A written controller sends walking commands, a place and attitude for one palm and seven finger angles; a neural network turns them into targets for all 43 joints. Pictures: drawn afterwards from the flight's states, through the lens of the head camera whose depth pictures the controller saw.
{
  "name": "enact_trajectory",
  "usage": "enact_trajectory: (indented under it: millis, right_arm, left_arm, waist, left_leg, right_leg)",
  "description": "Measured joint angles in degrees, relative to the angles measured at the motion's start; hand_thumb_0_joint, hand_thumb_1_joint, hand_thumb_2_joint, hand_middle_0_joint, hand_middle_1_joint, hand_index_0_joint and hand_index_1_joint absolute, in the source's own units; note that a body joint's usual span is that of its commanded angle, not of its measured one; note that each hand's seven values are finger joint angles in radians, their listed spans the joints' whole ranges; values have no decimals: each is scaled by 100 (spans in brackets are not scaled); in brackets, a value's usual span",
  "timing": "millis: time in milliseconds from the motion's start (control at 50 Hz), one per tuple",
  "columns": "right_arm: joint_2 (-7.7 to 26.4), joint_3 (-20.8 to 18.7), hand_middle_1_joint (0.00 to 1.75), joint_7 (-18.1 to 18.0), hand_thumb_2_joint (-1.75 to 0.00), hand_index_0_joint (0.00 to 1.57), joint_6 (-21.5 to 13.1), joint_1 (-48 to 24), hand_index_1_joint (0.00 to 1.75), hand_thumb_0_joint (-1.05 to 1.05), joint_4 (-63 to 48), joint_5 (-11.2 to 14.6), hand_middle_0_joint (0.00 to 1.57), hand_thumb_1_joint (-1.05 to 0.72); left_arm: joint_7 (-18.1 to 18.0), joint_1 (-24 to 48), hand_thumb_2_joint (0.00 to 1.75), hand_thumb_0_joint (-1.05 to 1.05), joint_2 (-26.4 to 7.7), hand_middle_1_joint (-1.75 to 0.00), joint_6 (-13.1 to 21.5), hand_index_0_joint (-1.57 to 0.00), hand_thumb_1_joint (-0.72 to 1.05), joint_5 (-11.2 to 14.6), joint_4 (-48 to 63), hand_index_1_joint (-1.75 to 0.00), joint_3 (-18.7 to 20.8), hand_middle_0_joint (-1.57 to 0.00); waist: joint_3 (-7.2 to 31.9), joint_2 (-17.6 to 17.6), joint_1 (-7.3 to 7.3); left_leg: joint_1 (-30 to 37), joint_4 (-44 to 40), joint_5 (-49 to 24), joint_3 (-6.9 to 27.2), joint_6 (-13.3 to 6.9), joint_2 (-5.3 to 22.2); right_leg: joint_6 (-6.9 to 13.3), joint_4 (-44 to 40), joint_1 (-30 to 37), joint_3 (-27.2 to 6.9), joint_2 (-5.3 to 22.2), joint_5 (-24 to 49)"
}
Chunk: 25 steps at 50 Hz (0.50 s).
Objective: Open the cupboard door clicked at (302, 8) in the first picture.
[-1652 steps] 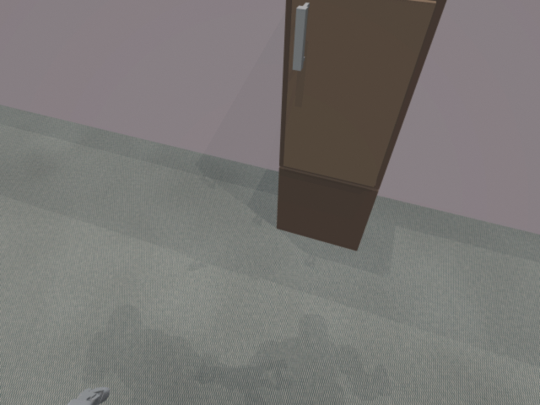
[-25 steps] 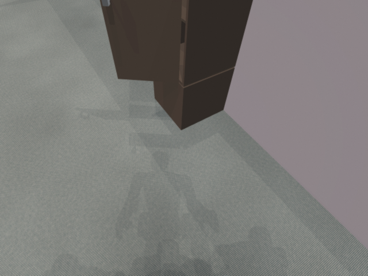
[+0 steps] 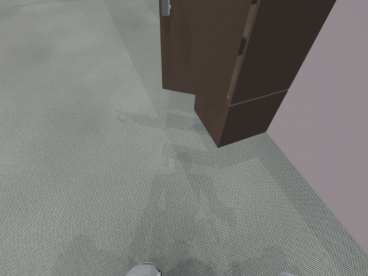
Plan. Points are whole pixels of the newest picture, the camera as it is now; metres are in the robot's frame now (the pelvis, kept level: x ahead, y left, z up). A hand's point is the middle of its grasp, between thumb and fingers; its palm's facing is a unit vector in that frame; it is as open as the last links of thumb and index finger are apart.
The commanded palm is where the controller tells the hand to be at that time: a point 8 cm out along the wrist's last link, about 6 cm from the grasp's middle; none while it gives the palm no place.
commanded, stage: take the last steps up to it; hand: left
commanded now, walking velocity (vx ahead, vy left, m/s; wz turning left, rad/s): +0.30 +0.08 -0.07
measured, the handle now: out of the picture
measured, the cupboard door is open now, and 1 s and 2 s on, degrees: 54 54 54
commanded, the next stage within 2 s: come to a stop and stand still in 0.80 s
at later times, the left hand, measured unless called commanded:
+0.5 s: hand (130, 198) +0.32 +0.18 -0.13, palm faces -0.08 -0.97 -0.22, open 7.3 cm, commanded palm none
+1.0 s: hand (107, 199) +0.32 +0.25 -0.17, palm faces +0.02 -0.99 -0.17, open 7.3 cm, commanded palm none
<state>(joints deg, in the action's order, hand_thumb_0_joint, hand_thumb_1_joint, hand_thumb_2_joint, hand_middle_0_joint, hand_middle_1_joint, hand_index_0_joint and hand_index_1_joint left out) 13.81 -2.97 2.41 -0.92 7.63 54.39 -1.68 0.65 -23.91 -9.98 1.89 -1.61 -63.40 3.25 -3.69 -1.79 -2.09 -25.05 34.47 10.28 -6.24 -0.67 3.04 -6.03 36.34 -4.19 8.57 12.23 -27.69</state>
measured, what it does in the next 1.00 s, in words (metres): walks ahead: right foot, then left foot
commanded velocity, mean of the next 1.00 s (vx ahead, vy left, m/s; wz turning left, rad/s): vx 0.18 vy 0.01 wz -0.03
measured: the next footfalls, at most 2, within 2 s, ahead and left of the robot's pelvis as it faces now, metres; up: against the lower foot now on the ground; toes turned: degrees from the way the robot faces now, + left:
right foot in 0.46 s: +0.25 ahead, -0.09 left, +0.00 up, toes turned -11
left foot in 0.88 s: +0.45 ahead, +0.16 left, +0.00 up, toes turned +4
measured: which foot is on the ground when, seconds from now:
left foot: down 0.00-0.46, up 0.48-0.86, down 0.88-1.00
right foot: up 0.00-0.44, down 0.46-0.88, up 0.90-1.00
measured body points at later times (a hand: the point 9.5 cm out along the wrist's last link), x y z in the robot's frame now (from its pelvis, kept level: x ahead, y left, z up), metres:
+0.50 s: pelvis +0.17 +0.01 +0.01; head +0.19 -0.01 +0.46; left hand +0.32 +0.23 -0.11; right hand +0.09 -0.21 -0.15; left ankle +0.09 +0.11 -0.70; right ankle +0.21 -0.09 -0.72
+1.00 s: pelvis +0.35 +0.08 +0.01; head +0.37 +0.10 +0.46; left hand +0.32 +0.31 -0.15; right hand +0.44 -0.16 -0.12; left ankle +0.41 +0.15 -0.72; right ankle +0.27 -0.05 -0.65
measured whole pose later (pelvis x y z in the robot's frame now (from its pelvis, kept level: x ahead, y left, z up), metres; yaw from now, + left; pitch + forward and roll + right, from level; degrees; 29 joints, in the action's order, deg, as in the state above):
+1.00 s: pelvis +0.35 +0.08 +0.01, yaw -4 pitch -1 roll +0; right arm 8.5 -0.7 -1.4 -3.2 8.8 56.4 -1.8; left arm -0.8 -19.4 -10.4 0.3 -1.0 -64.9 2.5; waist -2.4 -2.7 -1.8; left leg -19.4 31.7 12.0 -8.7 -3.6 0.9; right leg -0.8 59.8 -20.2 2.9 4.4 -26.3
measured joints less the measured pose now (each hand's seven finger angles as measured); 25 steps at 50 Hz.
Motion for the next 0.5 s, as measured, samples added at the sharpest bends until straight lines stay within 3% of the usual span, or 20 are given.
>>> enact_trajectory:
  millis: [60,120,240,380,460,500]
  right_arm:
    - [-231,59,30,-162,-90,20,-135,-31,29,0,-43,-12,20,-91]
    - [-408,138,30,-254,-89,20,-169,151,29,0,41,-18,20,-91]
    - [-356,76,30,-342,-89,21,-228,671,30,-1,359,-10,20,-94]
    - [-325,89,30,-289,-89,20,-165,1297,30,0,755,-49,20,-92]
    - [-378,130,30,-274,-89,20,-126,1588,29,0,939,-29,20,-92]
    - [-390,131,30,-244,-89,20,-45,1561,29,0,1021,17,20,-91]
  left_arm:
    - [-27,252,89,1,-146,-30,-208,-20,91,27,-41,-30,40,-21]
    - [-22,607,89,1,-195,-30,-236,-20,91,1,82,-30,68,-20]
    - [24,1232,90,1,-68,-30,-177,-20,92,-2,522,-30,64,-20]
    - [59,1699,90,0,15,-30,-178,-20,91,-4,779,-30,29,-20]
    - [72,1764,90,0,2,-30,-48,-20,91,-25,860,-30,8,-20]
    - [47,1770,90,0,42,-30,87,-20,91,-11,845,-30,-12,-20]
  waist:
    - [-109,-133,-7]
    - [-43,-111,2]
    - [118,50,121]
    - [216,144,360]
    - [202,195,433]
    - [93,306,462]
  left_leg:
    - [109,407,362,-134,-183,-97]
    - [530,-38,391,-236,-195,-188]
    - [1434,-1145,188,-398,-323,-458]
    - [2128,-1534,479,-491,-241,-565]
    - [2154,-853,1128,-513,-59,-375]
    - [1660,497,1588,-266,-26,-181]
  right_leg:
    - [385,2579,-1145,-578,-235,-216]
    - [515,3447,-2052,-468,-415,296]
    - [539,2363,-2763,-299,-561,1085]
    - [586,658,-2356,-360,-648,1382]
    - [730,-288,-1642,-302,-811,1495]
    - [863,-126,-1545,-183,-937,1299]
